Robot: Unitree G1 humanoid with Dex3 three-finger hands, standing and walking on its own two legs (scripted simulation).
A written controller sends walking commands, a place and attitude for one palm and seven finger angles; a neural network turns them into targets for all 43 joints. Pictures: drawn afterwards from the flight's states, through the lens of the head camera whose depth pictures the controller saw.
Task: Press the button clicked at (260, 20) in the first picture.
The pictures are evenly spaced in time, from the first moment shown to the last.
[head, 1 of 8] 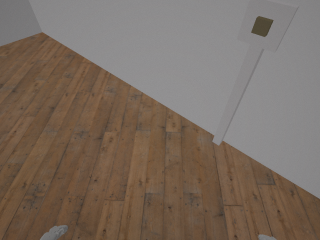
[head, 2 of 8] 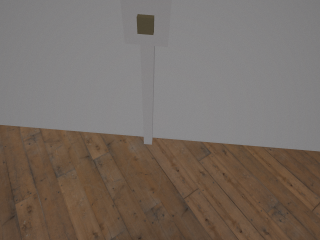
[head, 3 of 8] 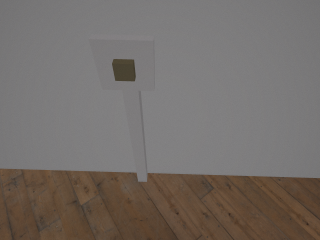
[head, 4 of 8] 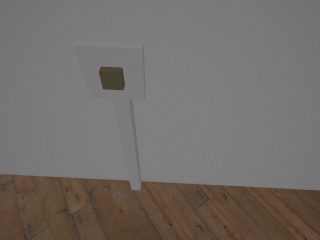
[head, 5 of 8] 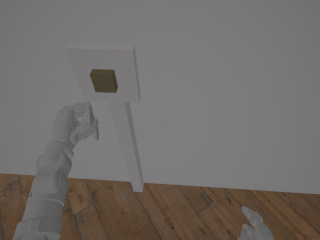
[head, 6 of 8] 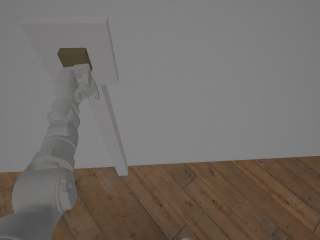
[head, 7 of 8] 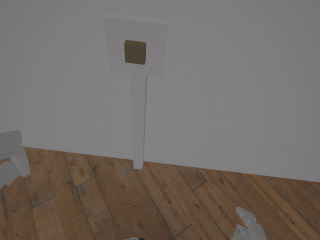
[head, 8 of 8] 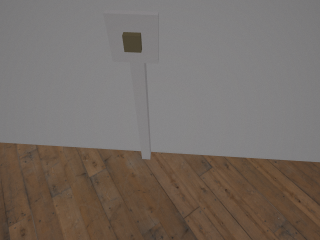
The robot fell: no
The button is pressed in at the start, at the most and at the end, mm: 0 10 0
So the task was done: yes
